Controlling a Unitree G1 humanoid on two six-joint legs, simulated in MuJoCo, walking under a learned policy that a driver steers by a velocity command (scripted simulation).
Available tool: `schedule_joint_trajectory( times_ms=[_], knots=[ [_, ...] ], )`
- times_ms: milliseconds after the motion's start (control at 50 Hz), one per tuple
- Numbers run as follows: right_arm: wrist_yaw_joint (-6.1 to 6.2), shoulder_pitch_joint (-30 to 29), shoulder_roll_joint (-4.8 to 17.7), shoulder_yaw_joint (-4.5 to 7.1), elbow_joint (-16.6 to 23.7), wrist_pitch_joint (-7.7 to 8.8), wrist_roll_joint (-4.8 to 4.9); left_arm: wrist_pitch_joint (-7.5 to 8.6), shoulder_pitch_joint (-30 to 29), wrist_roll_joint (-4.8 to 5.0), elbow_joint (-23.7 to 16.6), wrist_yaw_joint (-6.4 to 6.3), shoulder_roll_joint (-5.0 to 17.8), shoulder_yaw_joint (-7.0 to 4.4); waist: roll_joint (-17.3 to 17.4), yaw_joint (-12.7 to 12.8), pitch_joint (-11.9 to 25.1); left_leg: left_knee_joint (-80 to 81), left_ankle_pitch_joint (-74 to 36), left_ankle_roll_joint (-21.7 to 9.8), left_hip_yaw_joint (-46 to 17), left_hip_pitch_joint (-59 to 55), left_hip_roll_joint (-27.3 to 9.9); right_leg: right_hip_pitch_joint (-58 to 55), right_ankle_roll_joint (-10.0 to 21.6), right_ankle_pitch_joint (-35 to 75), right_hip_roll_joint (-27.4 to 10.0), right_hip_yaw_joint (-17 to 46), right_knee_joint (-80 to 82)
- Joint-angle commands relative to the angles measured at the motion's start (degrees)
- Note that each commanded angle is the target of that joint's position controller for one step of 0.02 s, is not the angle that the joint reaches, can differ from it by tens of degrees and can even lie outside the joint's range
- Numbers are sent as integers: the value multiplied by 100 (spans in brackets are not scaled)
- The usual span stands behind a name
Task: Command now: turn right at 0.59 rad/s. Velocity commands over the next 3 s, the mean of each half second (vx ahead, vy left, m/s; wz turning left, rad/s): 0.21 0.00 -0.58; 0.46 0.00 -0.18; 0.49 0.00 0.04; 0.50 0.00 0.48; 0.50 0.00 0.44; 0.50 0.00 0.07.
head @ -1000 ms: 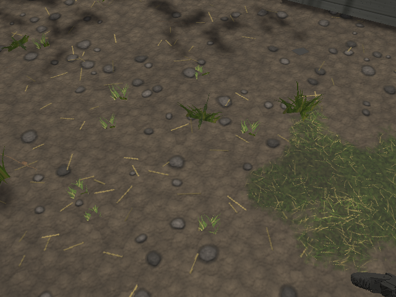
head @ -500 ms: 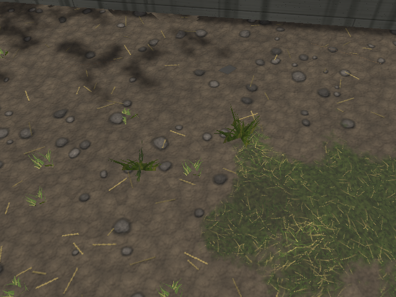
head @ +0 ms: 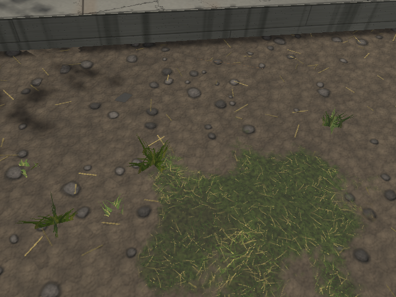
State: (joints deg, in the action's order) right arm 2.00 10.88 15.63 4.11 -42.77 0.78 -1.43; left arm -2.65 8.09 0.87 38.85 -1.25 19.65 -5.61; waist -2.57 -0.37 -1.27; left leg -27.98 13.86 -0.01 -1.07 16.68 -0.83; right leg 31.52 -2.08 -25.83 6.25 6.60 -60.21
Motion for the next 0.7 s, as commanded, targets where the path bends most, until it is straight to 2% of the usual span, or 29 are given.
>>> schedule_joint_trajectory(
  times_ms=[20,60,100,120,160,220,260,280,300,320,340,360,380,400,420,440,460,500,560,600,640,680,700],
  knots=[
    [82,-397,763,153,527,43,73,-44,231,39,-294,6,432,-162,1018,131,324,827,-2306,-1027,-867,-878,-1318,675,-282,268,-366,-160,-902],
    [123,-124,840,193,492,-18,46,-39,-136,83,-520,37,277,-96,1206,-93,357,849,-2366,-1120,-670,-1270,-1346,774,-378,420,-487,-356,-317],
    [135,-1,972,250,483,-63,52,-34,-308,61,-670,83,203,-51,1298,-211,490,815,-2411,-1188,-561,-1489,-1485,549,-409,364,-643,-457,275],
    [122,55,1051,288,490,-74,77,-33,-347,52,-721,120,170,-23,1298,-273,604,912,-1880,-1185,-495,-1477,-1542,342,-374,357,-714,-569,584],
    [64,66,1187,342,502,-63,145,-34,-429,54,-814,192,154,8,1361,-349,545,1201,-411,-1158,-429,-1132,-1589,-135,-228,320,-780,-807,1160],
    [-58,57,1276,375,482,18,235,0,-323,63,-830,273,272,-29,1393,-295,304,1359,704,-1063,-370,-754,-1678,-728,109,289,-715,-1087,1974],
    [-125,-75,1239,361,443,53,336,60,141,68,-637,317,218,-50,1215,12,277,1045,884,-906,-119,-452,-1624,-1541,379,781,-588,-1303,2964],
    [-144,-49,1068,315,398,70,343,84,615,79,-409,301,249,-95,1028,195,371,579,918,-756,148,-70,-1467,-2310,505,856,-417,-1397,3311],
    [-170,-29,737,214,386,99,261,116,1297,117,-184,255,469,-213,437,442,619,-605,939,-444,626,655,-1164,-3418,724,777,-619,-844,3502],
    [-217,-325,218,33,677,163,-13,179,1884,81,-157,169,1129,-336,-1354,523,678,-3165,2252,74,1063,2378,-496,-4339,1290,1377,-2149,1537,3806],
    [-226,-704,507,97,1033,328,135,373,1790,-7,-362,251,1307,-317,-1420,652,649,-3979,2312,144,106,3772,91,-4237,2352,-56,-2794,3517,4615],
    [-265,-1002,902,190,1049,439,311,498,1631,-17,-351,282,874,-197,-845,661,158,-4186,1825,23,-206,4047,-233,-4041,2272,-377,-2705,3180,4840],
    [-301,-941,1025,230,1001,511,308,564,1420,-3,-338,264,616,-95,-678,472,-137,-3975,1166,-67,-219,4009,-365,-3766,2058,-35,-2488,2641,4818],
    [-296,-805,976,228,848,544,185,572,1214,12,-396,231,509,-42,-368,335,-188,-3716,716,-43,-217,3727,-476,-3514,1871,461,-2225,2154,4780],
    [-303,-728,977,238,829,569,89,551,1045,14,-426,189,487,-16,-367,212,-225,-3325,352,29,-199,3441,-484,-3277,1766,1013,-2025,1791,4831],
    [-333,-656,913,227,763,577,75,547,983,-30,-447,137,445,14,-433,140,-155,-3106,1,99,-123,3157,-451,-3150,1682,1523,-1883,1475,4887],
    [-357,-636,799,187,704,571,79,556,987,-59,-422,95,457,16,-399,135,-92,-2849,-331,178,-14,2989,-384,-3089,1637,2029,-1791,1195,4920],
    [-379,-827,562,84,675,551,98,566,1088,-44,-317,31,502,4,-266,210,-86,-2020,-911,277,98,2624,-282,-2900,1488,2584,-1591,692,4908],
    [-451,-1339,371,-33,773,557,178,581,1403,-17,-116,-5,603,-20,-347,454,-194,-946,-1647,281,198,2068,-104,-2610,1352,2535,-1521,416,4940],
    [-503,-1583,423,-41,852,567,234,599,1600,17,21,11,639,-27,-342,545,-327,-606,-1776,196,167,1924,-65,-2625,1361,2347,-1669,511,4974],
    [-543,-1663,515,-24,910,588,252,603,1665,54,132,20,654,-37,-352,515,-439,-339,-1697,35,82,1939,-81,-2866,1325,2441,-1850,609,4890],
    [-563,-1533,615,9,899,604,247,578,1652,52,210,12,685,-58,-414,400,-422,-170,-1453,-134,85,1773,-60,-3162,1226,2913,-1982,630,4706],
    [-553,-1375,688,43,871,607,237,561,1618,42,219,8,719,-70,-474,303,-305,-147,-1234,-227,177,1499,34,-3287,1168,3618,-1975,592,4475]
  ],
)
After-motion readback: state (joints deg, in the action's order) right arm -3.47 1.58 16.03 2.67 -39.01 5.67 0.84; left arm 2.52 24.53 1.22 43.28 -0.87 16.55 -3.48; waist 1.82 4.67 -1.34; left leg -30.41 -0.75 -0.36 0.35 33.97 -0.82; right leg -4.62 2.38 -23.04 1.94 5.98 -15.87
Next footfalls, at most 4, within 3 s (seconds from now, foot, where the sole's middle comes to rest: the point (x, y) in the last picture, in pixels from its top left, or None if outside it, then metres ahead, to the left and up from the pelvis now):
0.30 right None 0.02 -0.14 -0.78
0.76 left None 0.42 -0.04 -0.78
1.28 right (299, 256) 0.61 -0.37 -0.78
1.80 left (248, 172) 0.96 -0.22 -0.78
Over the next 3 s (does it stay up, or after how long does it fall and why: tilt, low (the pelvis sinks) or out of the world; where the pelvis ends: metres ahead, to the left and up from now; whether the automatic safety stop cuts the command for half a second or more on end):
stays up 1.41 -0.24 0.01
